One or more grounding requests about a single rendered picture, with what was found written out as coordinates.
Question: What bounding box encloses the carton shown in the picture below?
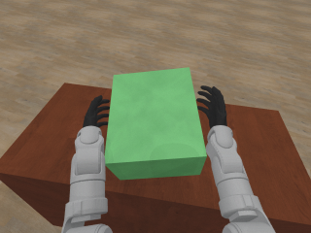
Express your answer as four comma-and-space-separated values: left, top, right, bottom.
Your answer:
104, 67, 207, 181

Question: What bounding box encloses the robot right forearm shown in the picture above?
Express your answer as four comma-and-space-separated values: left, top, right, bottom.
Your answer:
205, 125, 276, 233

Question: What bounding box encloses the robot left upper arm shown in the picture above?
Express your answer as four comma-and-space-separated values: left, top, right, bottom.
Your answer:
66, 223, 113, 233

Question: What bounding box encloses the pedestal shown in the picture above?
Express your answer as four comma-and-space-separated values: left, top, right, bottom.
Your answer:
0, 83, 311, 233

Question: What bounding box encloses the right robot hand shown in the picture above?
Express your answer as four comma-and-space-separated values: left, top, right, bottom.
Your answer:
196, 85, 227, 129

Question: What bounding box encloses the robot left forearm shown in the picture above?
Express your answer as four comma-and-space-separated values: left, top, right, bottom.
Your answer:
61, 125, 108, 233

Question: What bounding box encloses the robot right upper arm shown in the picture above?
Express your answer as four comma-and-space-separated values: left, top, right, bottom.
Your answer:
222, 221, 275, 233

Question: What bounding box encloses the left robot hand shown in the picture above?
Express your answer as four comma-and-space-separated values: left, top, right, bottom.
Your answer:
83, 95, 110, 128

